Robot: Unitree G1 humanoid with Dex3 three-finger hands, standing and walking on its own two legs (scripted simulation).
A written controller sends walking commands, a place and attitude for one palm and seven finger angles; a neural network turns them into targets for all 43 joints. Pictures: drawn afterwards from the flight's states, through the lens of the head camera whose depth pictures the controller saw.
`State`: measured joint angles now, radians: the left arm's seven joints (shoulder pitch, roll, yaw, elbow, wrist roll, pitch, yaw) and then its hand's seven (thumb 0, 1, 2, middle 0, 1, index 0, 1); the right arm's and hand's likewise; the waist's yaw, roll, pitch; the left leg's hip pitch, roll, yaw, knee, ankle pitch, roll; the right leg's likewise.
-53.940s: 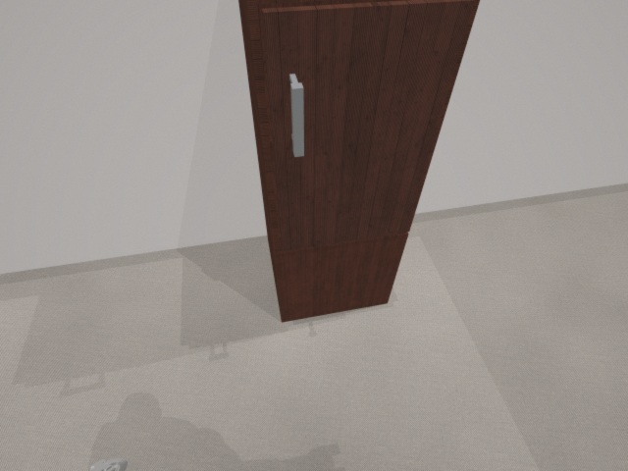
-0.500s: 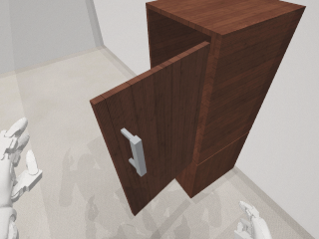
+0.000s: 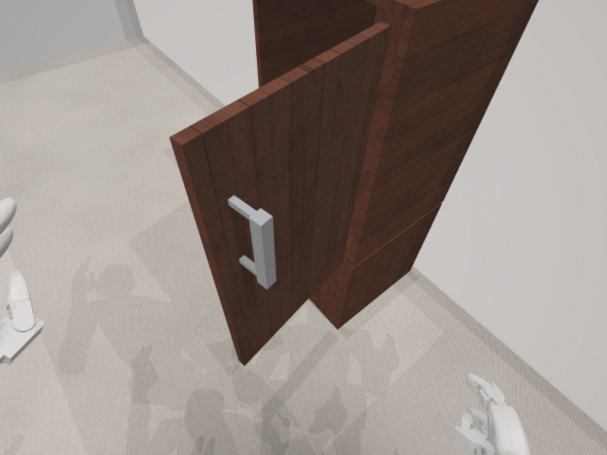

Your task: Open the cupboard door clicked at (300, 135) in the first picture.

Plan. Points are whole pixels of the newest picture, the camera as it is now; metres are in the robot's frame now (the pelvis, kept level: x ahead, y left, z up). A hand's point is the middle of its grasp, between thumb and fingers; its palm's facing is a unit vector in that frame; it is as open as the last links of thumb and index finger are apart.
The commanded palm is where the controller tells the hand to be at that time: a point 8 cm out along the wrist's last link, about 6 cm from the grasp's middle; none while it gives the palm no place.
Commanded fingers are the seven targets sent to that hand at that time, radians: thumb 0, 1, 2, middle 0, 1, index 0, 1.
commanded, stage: step back with the hand held close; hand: left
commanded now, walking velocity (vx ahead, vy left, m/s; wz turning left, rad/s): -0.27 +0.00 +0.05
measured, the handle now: (253, 244) +0.35 +0.09 +0.09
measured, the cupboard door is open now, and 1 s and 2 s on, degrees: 100 100 100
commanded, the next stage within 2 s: stop stepping back and stand still in 0.66 s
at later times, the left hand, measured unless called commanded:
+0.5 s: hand out of the picture +0.11 +0.28 +0.17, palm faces +0.47 -0.75 -0.46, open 7.4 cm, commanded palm +0.05 +0.31 +0.18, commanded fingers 0.00 0.90 0.90 -0.20 -0.30 -0.20 -0.30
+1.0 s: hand out of the picture +0.03 +0.23 +0.17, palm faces +0.34 -0.80 -0.49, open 7.4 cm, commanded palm -0.04 +0.27 +0.18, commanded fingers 0.00 0.90 0.90 -0.20 -0.30 -0.20 -0.30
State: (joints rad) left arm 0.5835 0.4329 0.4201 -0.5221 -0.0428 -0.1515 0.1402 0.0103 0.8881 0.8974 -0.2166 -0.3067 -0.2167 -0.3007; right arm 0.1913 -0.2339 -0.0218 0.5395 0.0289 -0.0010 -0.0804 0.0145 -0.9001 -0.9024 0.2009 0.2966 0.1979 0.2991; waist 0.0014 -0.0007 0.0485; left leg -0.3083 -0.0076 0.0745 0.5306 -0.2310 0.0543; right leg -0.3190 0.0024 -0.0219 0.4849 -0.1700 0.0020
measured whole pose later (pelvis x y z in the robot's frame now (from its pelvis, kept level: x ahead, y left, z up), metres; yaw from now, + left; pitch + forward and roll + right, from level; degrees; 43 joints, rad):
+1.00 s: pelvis -0.19 -0.02 +0.00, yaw -2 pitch -1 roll -1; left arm 0.55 0.47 0.44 -0.50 -0.07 -0.15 0.13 0.01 0.89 0.90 -0.22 -0.31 -0.22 -0.30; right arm 0.21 -0.21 0.01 0.61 0.00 -0.11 -0.07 0.01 -0.90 -0.90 0.20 0.30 0.20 0.30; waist -0.05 -0.01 0.01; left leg -0.41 -0.02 -0.01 0.44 -0.08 0.02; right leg -0.16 0.05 -0.03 0.55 -0.42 -0.04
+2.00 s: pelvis -0.25 +0.01 +0.00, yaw +1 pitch +0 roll -2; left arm 0.42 0.40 0.28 -0.19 0.01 -0.17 0.08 0.00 0.89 0.90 -0.21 -0.31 -0.21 -0.30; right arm 0.20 -0.25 0.00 0.74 0.00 -0.14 -0.02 0.01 -0.90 -0.90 0.20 0.30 0.20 0.30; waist 0.01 0.05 -0.01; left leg -0.33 0.01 0.02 0.50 -0.18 0.02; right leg -0.24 -0.01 -0.06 0.46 -0.22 0.01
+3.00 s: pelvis -0.23 -0.01 +0.01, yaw +0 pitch -2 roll +0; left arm 0.25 0.14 0.01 1.13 0.01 0.00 0.03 0.01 0.93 0.90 -0.20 -0.30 -0.20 -0.30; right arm 0.27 -0.13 -0.01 1.14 -0.02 0.01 -0.03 0.01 -0.91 -0.90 0.20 0.30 0.20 0.30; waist -0.01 0.01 0.04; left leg -0.23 0.02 0.02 0.43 -0.17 -0.01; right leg -0.16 0.01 -0.06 0.44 -0.25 -0.03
